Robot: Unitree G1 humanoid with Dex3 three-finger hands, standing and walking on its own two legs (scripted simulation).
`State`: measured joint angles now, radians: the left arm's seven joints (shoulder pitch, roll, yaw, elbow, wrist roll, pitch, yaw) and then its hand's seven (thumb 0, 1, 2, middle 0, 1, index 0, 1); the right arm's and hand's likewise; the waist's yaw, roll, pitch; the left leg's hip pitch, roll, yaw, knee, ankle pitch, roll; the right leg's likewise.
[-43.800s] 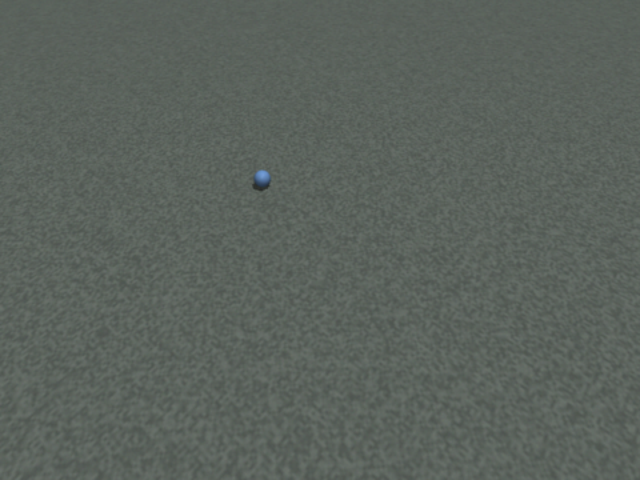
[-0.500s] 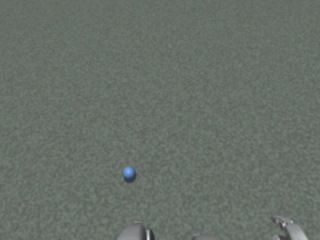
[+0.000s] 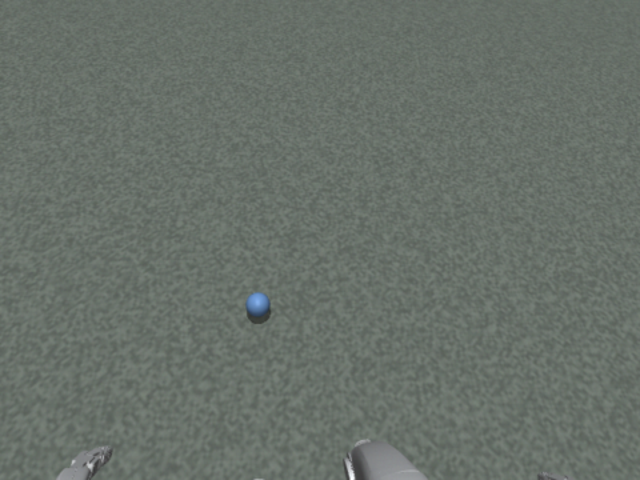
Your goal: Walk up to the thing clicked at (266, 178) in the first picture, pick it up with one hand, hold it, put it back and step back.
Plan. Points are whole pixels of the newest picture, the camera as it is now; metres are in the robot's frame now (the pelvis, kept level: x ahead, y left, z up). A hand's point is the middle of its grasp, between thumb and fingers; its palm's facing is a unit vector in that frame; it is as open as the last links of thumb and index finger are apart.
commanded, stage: step back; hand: left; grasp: from above
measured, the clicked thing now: (258, 304) +0.68 +0.16 -0.73
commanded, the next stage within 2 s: none
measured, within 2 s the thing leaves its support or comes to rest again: neither
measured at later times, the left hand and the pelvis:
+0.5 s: hand out of the picture -0.06 +0.25 -0.13, palm faces -0.05 -0.89 -0.45, open 7.4 cm; pelvis -0.17 -0.02 -0.01, yaw -2 degrees
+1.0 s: hand out of the picture -0.27 +0.22 -0.16, palm faces -0.09 -0.91 -0.39, open 7.4 cm; pelvis -0.34 -0.04 -0.01, yaw -4 degrees
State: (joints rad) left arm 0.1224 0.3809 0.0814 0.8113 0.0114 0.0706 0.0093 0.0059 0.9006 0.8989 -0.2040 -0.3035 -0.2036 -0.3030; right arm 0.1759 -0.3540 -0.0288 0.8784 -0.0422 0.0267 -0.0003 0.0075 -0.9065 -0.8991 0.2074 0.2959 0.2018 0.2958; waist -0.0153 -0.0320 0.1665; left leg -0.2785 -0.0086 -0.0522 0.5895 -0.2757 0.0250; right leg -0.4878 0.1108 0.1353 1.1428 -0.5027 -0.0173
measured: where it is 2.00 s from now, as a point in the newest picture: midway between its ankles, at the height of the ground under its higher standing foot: outside the picture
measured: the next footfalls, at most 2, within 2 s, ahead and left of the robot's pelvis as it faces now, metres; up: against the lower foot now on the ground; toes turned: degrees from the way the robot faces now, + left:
right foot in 0.22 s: -0.08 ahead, -0.15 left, +0.00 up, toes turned -2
left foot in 0.58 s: -0.18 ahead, +0.09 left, +0.00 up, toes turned -2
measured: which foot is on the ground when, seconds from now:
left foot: down 0.00-0.26, up 0.28-0.56, down 0.58-0.96, up 0.98-1.00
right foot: up 0.00-0.20, down 0.22-0.60, up 0.62-0.92, down 0.94-1.00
